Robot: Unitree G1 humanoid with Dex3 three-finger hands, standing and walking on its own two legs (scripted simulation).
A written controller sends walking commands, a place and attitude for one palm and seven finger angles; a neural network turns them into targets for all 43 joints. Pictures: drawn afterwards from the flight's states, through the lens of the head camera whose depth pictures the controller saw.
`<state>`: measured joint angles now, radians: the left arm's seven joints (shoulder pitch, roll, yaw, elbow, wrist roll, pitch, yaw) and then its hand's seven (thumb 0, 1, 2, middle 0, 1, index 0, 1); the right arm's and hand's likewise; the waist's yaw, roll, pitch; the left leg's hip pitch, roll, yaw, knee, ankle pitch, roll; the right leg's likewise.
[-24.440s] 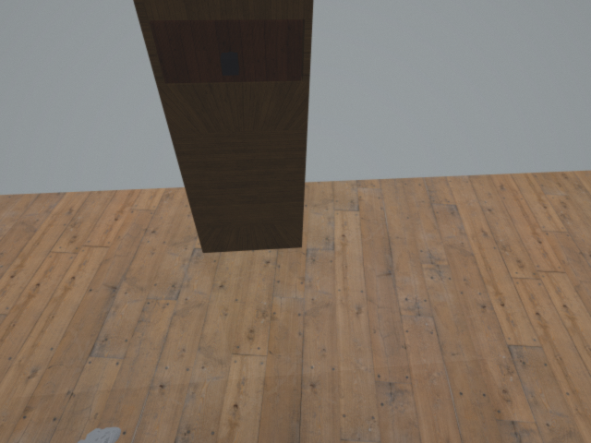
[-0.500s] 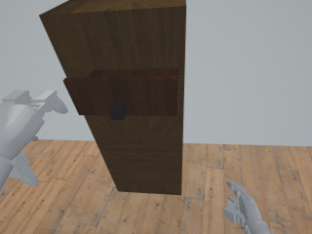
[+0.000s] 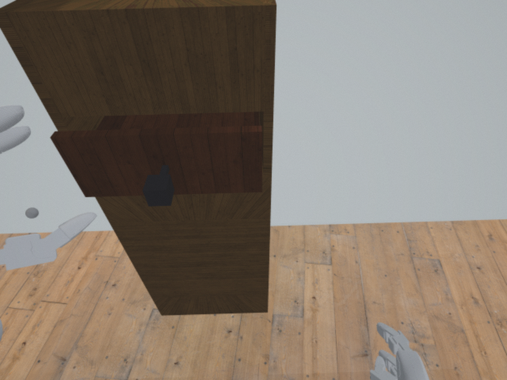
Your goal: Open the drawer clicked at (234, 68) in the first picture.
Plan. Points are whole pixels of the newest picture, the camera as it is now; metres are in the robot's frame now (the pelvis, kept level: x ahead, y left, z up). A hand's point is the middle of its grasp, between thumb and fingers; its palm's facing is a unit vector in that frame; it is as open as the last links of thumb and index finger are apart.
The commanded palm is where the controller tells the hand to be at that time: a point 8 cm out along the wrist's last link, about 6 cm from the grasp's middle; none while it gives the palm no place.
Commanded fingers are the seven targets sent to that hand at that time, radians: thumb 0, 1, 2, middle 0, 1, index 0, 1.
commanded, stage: draw the hand back to the body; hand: left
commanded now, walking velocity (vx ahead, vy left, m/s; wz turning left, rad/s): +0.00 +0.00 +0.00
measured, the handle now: (161, 182) +0.43 +0.23 +0.08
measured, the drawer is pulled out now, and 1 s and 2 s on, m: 0.06 0.06 0.06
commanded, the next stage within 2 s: step back with the hand held close in 0.50 s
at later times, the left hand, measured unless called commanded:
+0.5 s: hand (36, 224) +0.18 +0.23 +0.26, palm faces +0.53 -0.79 -0.33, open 7.6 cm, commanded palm +0.13 +0.27 +0.27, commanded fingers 0.00 0.90 0.90 -0.20 -0.30 -0.20 -0.30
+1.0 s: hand (21, 260) +0.15 +0.23 +0.25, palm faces +0.40 -0.73 -0.56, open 7.4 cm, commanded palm +0.08 +0.29 +0.27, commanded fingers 0.00 0.90 0.90 -0.20 -0.30 -0.20 -0.30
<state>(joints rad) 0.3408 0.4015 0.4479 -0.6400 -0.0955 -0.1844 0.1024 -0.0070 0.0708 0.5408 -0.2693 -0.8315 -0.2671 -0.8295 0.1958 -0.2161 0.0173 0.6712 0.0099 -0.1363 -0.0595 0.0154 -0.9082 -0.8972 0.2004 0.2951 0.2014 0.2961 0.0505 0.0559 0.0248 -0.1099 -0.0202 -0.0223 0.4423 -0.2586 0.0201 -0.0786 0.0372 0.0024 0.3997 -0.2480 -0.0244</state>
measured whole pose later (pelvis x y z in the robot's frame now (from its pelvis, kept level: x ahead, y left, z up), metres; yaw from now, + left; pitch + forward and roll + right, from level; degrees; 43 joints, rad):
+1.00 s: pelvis -0.04 +0.00 -0.01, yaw +1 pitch +2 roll -1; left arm 0.54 0.54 0.55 -0.78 -0.07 -0.21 0.12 0.01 0.89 0.89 -0.22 -0.30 -0.21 -0.30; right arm 0.18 -0.23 -0.03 0.57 0.03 -0.01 -0.06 0.01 -0.91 -0.90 0.20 0.29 0.20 0.30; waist -0.02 0.01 0.01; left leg -0.34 -0.02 -0.04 0.52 -0.21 0.02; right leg -0.30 0.03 -0.02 0.47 -0.20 -0.01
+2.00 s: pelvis -0.25 -0.02 -0.02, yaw +1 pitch +3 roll +0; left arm 0.47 0.59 0.67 -0.75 -0.07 -0.27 0.14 0.00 0.88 0.89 -0.22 -0.30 -0.22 -0.30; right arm 0.28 -0.24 0.00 0.65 0.02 -0.08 -0.05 0.01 -0.91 -0.90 0.20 0.30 0.20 0.30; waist 0.00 0.00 -0.11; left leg -0.39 0.00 0.05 0.63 -0.24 0.01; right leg -0.12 0.01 -0.03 0.52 -0.44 -0.02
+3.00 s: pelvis -0.34 -0.02 -0.02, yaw +2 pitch +0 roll -1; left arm 0.21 0.34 0.12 0.36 0.04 0.04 0.00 0.00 0.91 0.90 -0.19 -0.30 -0.19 -0.30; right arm 0.09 -0.32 -0.02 0.84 0.00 -0.06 0.00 0.01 -0.91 -0.90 0.20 0.30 0.20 0.30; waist -0.02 0.14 -0.04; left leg -0.43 -0.02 0.01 0.60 -0.17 0.04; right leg -0.28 0.01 -0.04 0.65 -0.37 -0.02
